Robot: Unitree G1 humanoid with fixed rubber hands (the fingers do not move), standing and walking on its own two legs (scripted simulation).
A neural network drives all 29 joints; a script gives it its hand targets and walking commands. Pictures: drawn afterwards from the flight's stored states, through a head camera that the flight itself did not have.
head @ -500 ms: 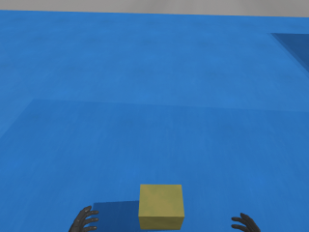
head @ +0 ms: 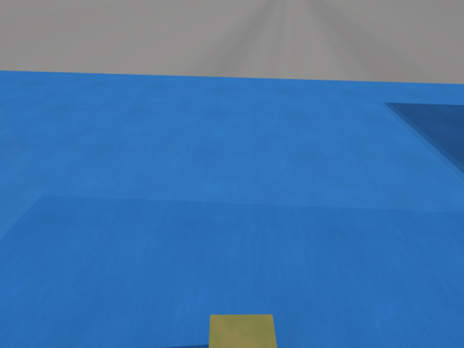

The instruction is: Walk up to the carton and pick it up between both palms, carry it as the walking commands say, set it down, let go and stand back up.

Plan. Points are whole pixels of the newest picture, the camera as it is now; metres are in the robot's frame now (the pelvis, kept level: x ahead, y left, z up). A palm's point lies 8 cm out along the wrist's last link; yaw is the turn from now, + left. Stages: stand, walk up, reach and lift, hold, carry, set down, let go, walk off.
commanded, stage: stand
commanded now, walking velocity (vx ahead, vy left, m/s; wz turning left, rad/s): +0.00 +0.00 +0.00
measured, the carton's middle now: out of the picture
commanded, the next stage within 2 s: none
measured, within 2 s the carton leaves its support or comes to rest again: neither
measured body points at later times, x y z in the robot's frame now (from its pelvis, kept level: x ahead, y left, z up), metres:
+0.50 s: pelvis -0.04 +0.00 +0.00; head -0.10 +0.00 +0.45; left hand -0.01 +0.28 -0.14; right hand +0.01 -0.29 -0.13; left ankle +0.00 +0.07 -0.74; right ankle -0.01 -0.13 -0.74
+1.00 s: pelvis -0.05 -0.02 +0.00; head -0.09 -0.02 +0.45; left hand -0.01 +0.26 -0.14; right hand +0.02 -0.30 -0.13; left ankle +0.00 +0.07 -0.74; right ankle -0.01 -0.13 -0.74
